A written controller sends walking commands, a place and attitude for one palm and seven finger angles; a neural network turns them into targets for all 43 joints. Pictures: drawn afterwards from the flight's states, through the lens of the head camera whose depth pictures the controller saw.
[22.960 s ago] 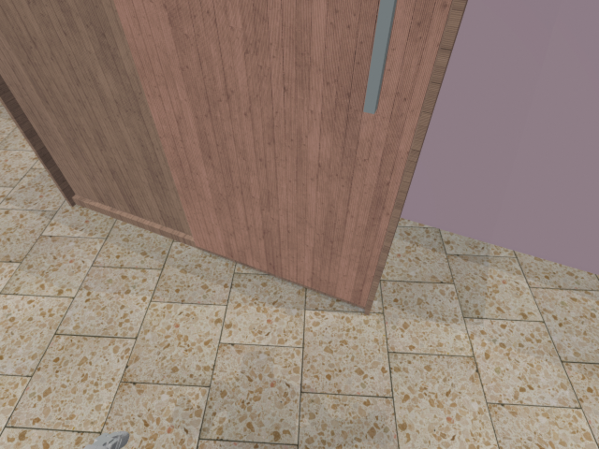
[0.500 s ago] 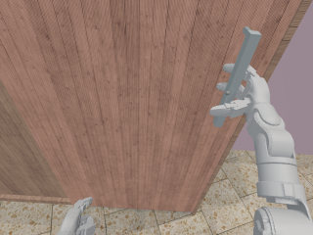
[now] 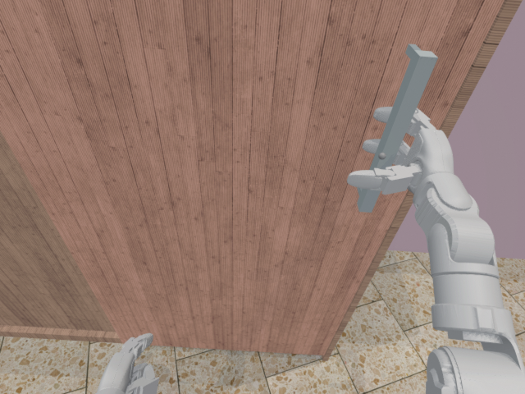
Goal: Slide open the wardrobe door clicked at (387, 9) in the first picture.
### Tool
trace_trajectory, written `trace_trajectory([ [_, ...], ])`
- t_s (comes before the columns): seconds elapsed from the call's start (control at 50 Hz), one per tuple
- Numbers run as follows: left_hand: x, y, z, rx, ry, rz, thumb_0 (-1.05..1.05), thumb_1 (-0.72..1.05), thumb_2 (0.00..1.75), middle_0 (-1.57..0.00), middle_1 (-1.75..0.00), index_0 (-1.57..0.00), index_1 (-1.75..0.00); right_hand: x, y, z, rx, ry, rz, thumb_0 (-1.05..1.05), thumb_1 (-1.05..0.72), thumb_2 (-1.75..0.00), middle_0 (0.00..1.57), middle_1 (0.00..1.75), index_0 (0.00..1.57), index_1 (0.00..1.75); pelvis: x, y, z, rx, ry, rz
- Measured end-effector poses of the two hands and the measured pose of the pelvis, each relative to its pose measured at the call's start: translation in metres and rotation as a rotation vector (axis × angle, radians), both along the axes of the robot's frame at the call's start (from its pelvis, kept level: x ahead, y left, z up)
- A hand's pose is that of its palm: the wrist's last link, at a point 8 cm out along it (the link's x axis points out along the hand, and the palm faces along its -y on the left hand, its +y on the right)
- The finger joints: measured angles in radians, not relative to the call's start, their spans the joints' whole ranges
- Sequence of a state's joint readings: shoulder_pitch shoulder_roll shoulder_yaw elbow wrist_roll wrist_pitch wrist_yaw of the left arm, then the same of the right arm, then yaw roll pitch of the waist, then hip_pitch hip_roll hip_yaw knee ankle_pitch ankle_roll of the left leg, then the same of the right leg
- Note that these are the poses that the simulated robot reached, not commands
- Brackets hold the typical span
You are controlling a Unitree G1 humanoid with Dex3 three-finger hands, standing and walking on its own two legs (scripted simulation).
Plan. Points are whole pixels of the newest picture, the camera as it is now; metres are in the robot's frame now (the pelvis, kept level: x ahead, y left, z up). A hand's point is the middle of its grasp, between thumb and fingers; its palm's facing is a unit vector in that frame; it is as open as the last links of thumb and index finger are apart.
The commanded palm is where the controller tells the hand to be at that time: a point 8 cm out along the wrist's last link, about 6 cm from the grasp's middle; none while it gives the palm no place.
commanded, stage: grip the handle and tug to test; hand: right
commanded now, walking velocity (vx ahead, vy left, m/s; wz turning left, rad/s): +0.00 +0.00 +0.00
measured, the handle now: (385, 138) +0.45 -0.16 +0.22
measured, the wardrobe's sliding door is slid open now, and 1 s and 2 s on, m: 0.00 0.00 0.00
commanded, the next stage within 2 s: tug the door sideways, standing still in 1.22 s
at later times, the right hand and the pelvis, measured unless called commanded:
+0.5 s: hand (381, 154) +0.39 -0.13 +0.23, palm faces +0.01 +1.00 +0.00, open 5.8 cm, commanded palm +0.36 -0.18 +0.23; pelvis +0.00 +0.00 +0.00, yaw +0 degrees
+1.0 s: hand (379, 155) +0.39 -0.13 +0.22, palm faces +0.03 +1.00 -0.03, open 5.9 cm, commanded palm +0.34 -0.17 +0.23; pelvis +0.02 +0.00 +0.00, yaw +1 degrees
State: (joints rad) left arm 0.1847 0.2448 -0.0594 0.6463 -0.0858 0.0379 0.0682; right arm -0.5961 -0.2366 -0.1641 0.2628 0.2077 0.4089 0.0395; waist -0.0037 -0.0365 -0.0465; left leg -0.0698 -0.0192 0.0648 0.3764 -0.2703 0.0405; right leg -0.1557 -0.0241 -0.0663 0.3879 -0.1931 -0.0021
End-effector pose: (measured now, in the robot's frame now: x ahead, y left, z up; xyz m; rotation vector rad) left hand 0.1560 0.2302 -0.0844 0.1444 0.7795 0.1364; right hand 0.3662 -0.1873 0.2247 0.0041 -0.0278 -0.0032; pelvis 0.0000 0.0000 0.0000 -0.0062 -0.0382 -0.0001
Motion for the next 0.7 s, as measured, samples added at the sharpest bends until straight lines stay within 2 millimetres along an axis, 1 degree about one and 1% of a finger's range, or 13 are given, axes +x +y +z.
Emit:
trace_trajectory([
  [0.14, -0.001, -0.002, 0.0, 0.002, 0.003, 0.0, 0.01, 0.9, 0.9, -0.2, -0.3, -0.2, -0.3, 0.002, -0.002, -0.001, 0.0, 0.009, -0.005, -0.01, 0.09, -0.48, 0.34, 1.26, 0.34, 1.26, -0.001, -0.001, 0.0, 0.001, 0.002, 0.0],
  [0.48, -0.001, -0.005, -0.001, -0.007, 0.004, -0.001, 0.01, 0.9, 0.9, -0.2, -0.3, -0.2, -0.3, 0.004, -0.001, 0.0, -0.003, -0.001, -0.011, 0.01, -0.67, -0.81, 0.39, 1.35, 0.37, 1.33, 0.002, -0.003, 0.0, 0.0, 0.003, 0.004],
  [0.52, 0.0, -0.005, -0.001, -0.008, 0.003, -0.001, 0.01, 0.9, 0.9, -0.2, -0.3, -0.2, -0.3, 0.004, 0.0, 0.0, -0.004, -0.003, -0.013, 0.01, -0.71, -0.82, 0.38, 1.36, 0.36, 1.34, 0.003, -0.003, 0.0, 0.0, 0.004, 0.005],
  [0.7, 0.008, -0.005, 0.0, -0.012, -0.005, -0.007, 0.01, 0.9, 0.9, -0.2, -0.3, -0.2, -0.3, 0.003, 0.002, 0.0, -0.013, -0.009, -0.022, 0.0, -0.72, -0.81, 0.36, 1.38, 0.33, 1.36, 0.007, -0.003, 0.0, -0.002, 0.005, 0.005],
])
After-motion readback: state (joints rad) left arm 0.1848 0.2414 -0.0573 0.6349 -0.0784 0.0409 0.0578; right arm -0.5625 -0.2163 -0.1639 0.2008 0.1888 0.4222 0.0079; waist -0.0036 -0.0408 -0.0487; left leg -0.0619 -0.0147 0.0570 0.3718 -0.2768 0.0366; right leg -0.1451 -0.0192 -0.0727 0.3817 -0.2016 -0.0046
